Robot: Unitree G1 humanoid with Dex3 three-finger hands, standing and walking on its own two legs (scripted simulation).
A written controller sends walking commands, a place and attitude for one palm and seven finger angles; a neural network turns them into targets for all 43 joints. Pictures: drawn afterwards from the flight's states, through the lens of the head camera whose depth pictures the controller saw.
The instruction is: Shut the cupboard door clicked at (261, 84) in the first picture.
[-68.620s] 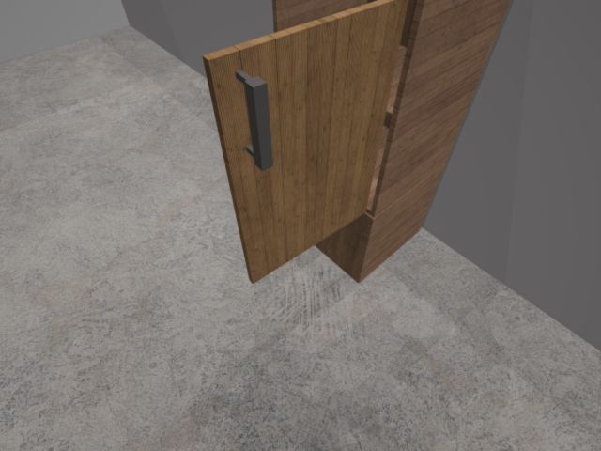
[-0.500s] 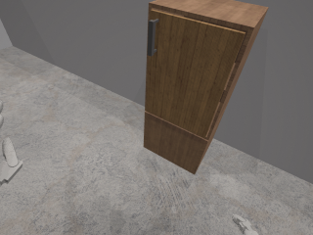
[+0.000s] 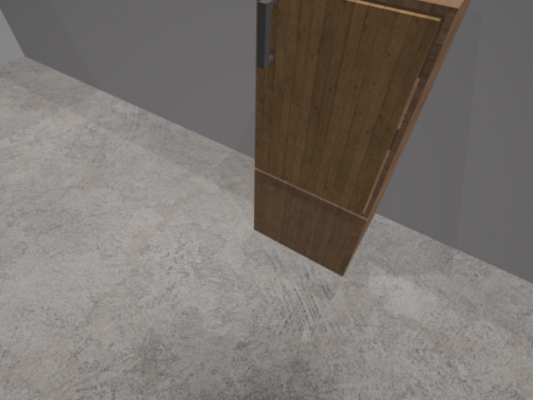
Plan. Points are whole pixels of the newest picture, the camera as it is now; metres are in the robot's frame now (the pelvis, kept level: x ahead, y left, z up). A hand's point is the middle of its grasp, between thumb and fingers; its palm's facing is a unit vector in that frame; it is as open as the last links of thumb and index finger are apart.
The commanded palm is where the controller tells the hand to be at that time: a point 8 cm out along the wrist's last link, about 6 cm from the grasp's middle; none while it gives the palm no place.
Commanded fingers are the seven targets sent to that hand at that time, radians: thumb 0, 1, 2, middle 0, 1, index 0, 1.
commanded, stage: let the arm hang, fingers relaxed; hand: left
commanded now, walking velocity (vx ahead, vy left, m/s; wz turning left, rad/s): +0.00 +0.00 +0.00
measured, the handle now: (267, 34) +0.90 +0.02 +0.16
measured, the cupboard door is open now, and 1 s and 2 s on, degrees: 0 0 0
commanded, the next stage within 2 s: look to check the result in 0.84 s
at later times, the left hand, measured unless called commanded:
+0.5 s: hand out of the picture +0.02 +0.21 -0.15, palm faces +0.03 -0.96 -0.29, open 7.4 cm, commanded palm none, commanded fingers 0.00 0.90 0.90 -0.20 -0.30 -0.20 -0.30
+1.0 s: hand out of the picture +0.07 +0.18 -0.15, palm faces +0.01 -0.97 -0.23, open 7.4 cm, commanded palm none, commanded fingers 0.00 0.90 0.90 -0.20 -0.30 -0.20 -0.30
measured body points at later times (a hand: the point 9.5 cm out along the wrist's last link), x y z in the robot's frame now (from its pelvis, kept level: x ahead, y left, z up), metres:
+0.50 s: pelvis +0.03 -0.01 +0.02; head +0.03 -0.02 +0.47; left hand +0.02 +0.26 -0.13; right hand +0.06 -0.25 -0.14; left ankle +0.07 +0.10 -0.72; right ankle +0.02 -0.14 -0.72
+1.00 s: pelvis +0.05 -0.02 +0.02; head +0.05 -0.02 +0.47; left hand +0.07 +0.23 -0.14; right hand +0.06 -0.28 -0.13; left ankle +0.07 +0.10 -0.72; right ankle +0.02 -0.14 -0.72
